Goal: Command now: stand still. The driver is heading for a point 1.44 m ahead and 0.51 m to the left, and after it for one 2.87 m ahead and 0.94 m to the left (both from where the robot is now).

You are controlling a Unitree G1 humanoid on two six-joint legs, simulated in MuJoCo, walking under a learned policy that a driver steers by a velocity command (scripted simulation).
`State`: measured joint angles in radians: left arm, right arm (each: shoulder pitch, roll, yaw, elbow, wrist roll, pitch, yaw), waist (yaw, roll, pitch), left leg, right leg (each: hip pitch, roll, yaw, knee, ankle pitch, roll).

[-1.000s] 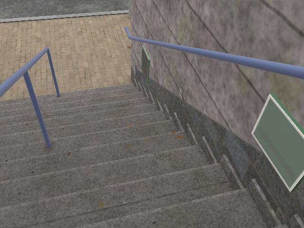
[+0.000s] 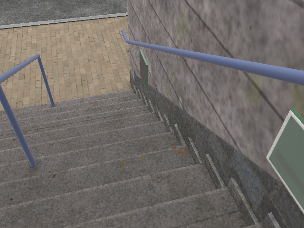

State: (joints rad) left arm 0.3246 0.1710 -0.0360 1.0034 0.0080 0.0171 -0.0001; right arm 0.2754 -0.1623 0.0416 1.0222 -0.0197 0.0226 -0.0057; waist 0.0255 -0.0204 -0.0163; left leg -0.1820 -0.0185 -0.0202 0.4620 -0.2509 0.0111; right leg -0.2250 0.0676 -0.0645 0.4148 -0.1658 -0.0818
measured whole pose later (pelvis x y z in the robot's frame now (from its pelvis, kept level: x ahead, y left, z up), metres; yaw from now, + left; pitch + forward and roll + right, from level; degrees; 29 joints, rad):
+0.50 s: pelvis +0.03 +0.02 +0.01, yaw +0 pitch -1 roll +0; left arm 0.27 0.14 -0.03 1.17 0.00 0.02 0.03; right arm 0.28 -0.16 0.04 1.08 -0.01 0.01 -0.01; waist 0.00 -0.01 0.00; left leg -0.09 -0.05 -0.01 0.34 -0.23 0.04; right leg -0.16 0.04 -0.04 0.37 -0.18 -0.05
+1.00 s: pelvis +0.04 +0.02 +0.01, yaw +0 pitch -1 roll +0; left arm 0.25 0.12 -0.01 1.22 0.00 0.01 0.04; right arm 0.30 -0.14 0.02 1.15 -0.01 0.01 -0.02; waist -0.01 -0.01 0.01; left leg -0.06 -0.05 -0.01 0.31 -0.23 0.05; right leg -0.14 0.03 -0.04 0.34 -0.19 -0.05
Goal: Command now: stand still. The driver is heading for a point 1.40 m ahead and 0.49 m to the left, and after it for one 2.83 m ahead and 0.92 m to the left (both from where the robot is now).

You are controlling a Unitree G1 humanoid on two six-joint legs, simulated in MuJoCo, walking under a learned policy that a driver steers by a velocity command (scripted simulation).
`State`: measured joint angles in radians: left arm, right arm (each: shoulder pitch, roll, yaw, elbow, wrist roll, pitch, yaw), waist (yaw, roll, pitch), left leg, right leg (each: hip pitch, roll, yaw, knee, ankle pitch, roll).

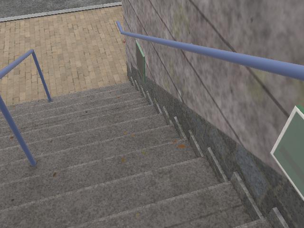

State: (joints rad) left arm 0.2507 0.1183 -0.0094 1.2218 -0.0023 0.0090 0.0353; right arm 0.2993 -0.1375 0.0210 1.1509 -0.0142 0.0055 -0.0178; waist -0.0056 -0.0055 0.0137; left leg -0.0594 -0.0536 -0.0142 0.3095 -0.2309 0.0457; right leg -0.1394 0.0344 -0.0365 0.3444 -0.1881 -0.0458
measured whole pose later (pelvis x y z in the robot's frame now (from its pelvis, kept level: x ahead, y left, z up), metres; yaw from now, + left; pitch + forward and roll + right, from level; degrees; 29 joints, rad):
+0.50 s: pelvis +0.04 -0.01 -0.02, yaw +0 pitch +0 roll +1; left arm 0.34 0.15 0.04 1.18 0.03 0.00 0.02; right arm 0.39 -0.17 -0.03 1.12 -0.03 0.00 -0.03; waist -0.01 0.00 -0.04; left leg -0.10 -0.06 -0.03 0.50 -0.39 0.07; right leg -0.20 0.05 -0.03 0.58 -0.39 -0.09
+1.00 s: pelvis +0.25 -0.02 -0.15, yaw -1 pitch +0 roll -2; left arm 0.54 0.12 -0.01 1.15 0.00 -0.05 0.05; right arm 0.16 -0.16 -0.01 0.98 -0.03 -0.04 0.02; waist 0.06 0.03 0.04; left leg -0.26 -0.05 0.07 0.27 0.20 0.09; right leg -0.24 0.13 -0.05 1.52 -0.81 -0.07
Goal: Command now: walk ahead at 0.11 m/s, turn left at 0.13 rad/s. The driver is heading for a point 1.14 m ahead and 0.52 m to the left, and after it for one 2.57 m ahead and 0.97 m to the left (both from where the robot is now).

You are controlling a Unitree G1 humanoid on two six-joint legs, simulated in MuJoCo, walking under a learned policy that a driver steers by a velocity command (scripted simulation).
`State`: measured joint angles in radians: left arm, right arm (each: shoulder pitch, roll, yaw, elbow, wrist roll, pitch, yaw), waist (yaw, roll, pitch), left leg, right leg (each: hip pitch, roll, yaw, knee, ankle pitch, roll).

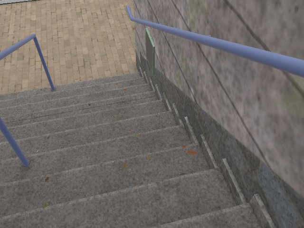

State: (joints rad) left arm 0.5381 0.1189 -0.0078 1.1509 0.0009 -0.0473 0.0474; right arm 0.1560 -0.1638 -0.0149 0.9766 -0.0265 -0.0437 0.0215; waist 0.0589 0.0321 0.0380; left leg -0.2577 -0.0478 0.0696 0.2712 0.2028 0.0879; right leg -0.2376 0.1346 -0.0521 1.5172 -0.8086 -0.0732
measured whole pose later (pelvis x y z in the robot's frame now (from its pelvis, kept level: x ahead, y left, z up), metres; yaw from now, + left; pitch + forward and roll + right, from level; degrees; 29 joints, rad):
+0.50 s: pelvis +0.06 -0.05 -0.04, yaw +15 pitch +0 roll +1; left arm 0.12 0.20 0.01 0.82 0.00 0.01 0.04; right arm 0.30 -0.27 -0.05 0.76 0.00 0.06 -0.02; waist -0.06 0.04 0.00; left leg -0.38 -0.16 -0.13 0.72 -0.42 0.07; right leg -0.29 0.03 0.00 0.58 -0.28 -0.04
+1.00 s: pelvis +0.04 -0.06 -0.05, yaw +33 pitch +0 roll +0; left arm 0.33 0.28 0.03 0.77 0.03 0.04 0.03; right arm 0.11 -0.21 -0.03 0.66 0.01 0.07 0.04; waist 0.03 -0.04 0.02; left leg -0.33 -0.06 0.05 0.66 -0.36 0.08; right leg -0.33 -0.11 -0.26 0.74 -0.45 -0.04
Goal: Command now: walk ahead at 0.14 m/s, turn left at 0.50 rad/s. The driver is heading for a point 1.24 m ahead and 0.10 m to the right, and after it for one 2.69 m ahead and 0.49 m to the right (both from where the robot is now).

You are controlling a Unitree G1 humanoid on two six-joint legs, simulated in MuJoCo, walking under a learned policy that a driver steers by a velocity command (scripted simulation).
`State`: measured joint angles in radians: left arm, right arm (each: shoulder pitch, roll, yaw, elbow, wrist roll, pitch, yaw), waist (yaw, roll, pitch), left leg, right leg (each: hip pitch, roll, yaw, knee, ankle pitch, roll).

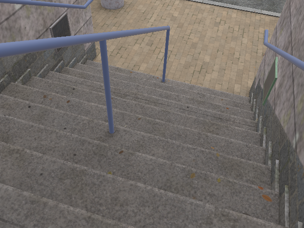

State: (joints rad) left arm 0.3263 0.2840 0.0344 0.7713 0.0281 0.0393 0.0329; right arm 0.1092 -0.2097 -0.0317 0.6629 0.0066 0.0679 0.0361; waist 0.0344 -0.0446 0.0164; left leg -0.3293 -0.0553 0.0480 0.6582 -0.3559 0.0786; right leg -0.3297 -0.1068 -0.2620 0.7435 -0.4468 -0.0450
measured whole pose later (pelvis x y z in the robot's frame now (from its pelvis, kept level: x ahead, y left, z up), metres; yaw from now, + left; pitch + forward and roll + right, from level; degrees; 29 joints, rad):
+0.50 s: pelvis +0.15 -0.03 -0.03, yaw +4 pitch +1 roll +1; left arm 0.26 0.30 0.09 0.86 0.06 -0.01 -0.06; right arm 0.47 -0.27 -0.05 0.89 -0.02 -0.07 -0.04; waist -0.03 -0.03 -0.07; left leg -0.18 -0.07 -0.03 0.80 -0.63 0.05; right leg -0.58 -0.06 0.12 0.67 0.38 0.00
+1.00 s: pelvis +0.42 -0.11 -0.17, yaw +3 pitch -1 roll -1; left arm 0.55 0.19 0.03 1.04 -0.01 -0.08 0.01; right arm 0.10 -0.22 -0.05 0.95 -0.06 -0.02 0.02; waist 0.03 0.04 0.00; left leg -0.75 0.05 -0.02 0.84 0.41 0.08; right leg -0.12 0.08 -0.03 0.63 -0.49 -0.08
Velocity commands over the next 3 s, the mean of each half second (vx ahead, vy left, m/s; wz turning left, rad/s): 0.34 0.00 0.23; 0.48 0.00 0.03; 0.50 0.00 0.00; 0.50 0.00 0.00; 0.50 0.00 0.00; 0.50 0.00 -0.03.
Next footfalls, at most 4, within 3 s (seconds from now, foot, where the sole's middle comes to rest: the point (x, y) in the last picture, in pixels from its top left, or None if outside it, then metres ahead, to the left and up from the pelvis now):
0.64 right None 0.37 -0.19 -0.92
1.24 left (149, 209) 0.74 0.02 -1.10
1.76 right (181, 179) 1.04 -0.19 -1.27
2.40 left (148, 147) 1.41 0.05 -1.44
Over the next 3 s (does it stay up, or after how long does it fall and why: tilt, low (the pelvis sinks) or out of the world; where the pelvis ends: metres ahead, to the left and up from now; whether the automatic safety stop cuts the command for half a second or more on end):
stays up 1.60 -0.08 -0.82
